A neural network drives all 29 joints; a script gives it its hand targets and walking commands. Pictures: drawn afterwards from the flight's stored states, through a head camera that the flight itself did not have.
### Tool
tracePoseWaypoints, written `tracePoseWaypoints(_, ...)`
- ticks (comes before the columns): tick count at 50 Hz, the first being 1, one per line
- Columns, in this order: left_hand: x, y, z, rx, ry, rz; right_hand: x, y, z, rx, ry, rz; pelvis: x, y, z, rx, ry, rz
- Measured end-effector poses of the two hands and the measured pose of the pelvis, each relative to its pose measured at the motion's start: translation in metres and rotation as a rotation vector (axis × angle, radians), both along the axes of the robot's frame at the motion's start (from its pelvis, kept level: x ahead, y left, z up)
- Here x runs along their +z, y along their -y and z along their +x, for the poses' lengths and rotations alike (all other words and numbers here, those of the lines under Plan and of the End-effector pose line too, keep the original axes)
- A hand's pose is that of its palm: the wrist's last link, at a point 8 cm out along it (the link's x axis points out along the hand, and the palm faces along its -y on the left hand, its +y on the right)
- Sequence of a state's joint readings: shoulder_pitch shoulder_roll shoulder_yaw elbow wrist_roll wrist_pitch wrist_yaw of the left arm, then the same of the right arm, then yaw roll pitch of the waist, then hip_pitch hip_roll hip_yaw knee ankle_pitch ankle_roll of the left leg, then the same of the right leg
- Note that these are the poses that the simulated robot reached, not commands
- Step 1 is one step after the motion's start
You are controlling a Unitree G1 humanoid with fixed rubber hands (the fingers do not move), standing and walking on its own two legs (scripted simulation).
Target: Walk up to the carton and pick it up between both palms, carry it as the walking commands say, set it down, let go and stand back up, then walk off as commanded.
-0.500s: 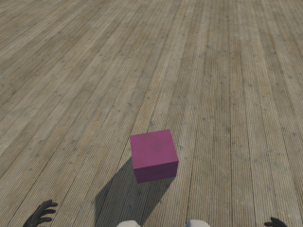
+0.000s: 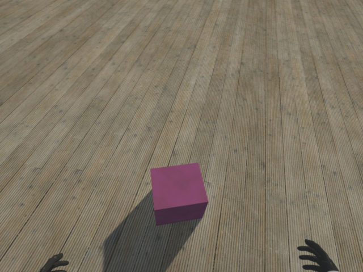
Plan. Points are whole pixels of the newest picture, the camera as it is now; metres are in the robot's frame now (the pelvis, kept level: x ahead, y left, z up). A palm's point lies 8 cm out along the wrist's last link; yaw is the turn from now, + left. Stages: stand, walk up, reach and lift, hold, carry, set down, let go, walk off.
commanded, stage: walk up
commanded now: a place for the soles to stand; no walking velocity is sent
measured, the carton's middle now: (177, 194) +0.57 +0.01 -0.65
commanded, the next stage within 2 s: none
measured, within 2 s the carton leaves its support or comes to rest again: neither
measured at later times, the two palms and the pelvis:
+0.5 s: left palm out of the picture +0.07 +0.29 -0.09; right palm out of the picture +0.06 -0.34 -0.10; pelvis +0.00 -0.04 +0.01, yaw +3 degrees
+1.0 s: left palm out of the picture +0.09 +0.27 -0.13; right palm (303, 199) +0.32 -0.32 -0.09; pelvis +0.12 -0.04 -0.03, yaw +13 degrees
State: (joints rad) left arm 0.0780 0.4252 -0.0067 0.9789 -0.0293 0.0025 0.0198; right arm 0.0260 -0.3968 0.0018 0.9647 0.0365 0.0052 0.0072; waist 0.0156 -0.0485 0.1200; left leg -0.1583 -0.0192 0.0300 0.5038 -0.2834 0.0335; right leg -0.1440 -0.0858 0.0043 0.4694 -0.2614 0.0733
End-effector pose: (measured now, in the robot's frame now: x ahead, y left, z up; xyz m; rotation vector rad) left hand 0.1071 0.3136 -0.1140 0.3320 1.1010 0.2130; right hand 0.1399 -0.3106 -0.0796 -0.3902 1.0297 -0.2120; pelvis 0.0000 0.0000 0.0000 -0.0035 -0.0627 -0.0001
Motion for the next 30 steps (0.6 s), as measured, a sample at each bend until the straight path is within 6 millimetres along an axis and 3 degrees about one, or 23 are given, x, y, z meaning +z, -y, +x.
tracePoseWaypoints(11, 0.01, 0.005, -0.031, 0.048, -0.058, 0.013, -0.016, -0.003, -0.031, -0.055, -0.064, 0.066, 0.008, 0.005, -0.01, 0.003, 0.01, 0.009)
tracePoseWaypoints(20, 0.019, 0.015, -0.036, 0.056, -0.032, 0.016, -0.023, 0.005, -0.054, -0.061, -0.094, 0.085, 0.01, 0.016, -0.013, 0.025, 0.0, 0.012)
tracePoseWaypoints(23, 0.021, 0.02, -0.035, 0.058, -0.009, 0.014, -0.022, 0.017, -0.067, -0.057, -0.111, 0.07, 0.009, 0.026, -0.006, 0.035, -0.018, 0.022)
tracePoseWaypoints(27, 0.019, 0.033, -0.03, 0.052, 0.02, 0.03, -0.026, 0.049, -0.081, -0.083, -0.148, 0.031, 0.002, 0.046, 0.004, 0.063, -0.016, 0.028)
tracePoseWaypoints(30, 0.016, 0.047, -0.034, 0.07, 0.032, 0.034, -0.029, 0.068, -0.079, -0.081, -0.185, 0.004, -0.002, 0.057, 0.015, 0.093, -0.005, 0.005)
